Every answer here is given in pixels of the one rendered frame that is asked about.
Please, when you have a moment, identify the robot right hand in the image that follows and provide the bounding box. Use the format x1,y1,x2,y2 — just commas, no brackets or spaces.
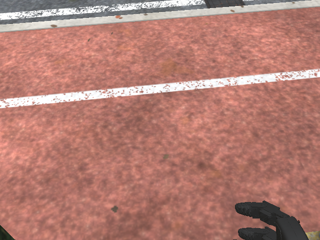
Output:
233,200,309,240

